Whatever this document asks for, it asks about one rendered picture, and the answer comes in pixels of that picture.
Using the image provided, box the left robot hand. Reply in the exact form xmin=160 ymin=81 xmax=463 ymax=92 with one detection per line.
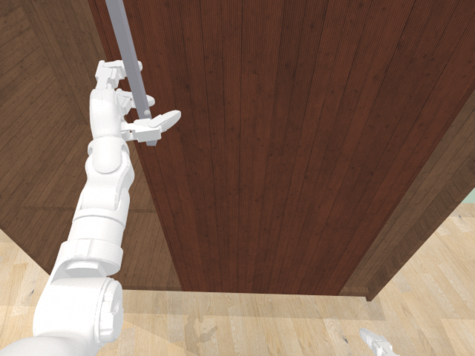
xmin=90 ymin=60 xmax=181 ymax=142

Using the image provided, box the right robot hand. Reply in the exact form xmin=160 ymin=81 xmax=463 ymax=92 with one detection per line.
xmin=359 ymin=328 xmax=400 ymax=356

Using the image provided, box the left robot forearm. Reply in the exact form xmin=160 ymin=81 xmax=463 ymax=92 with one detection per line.
xmin=33 ymin=136 xmax=134 ymax=336

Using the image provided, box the robot left upper arm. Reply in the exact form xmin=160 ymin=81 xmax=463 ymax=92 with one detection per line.
xmin=0 ymin=277 xmax=123 ymax=356

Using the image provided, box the handle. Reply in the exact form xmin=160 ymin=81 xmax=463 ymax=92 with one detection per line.
xmin=105 ymin=0 xmax=157 ymax=146

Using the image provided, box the wardrobe door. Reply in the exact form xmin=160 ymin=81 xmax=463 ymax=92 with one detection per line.
xmin=344 ymin=89 xmax=475 ymax=287
xmin=88 ymin=0 xmax=475 ymax=296

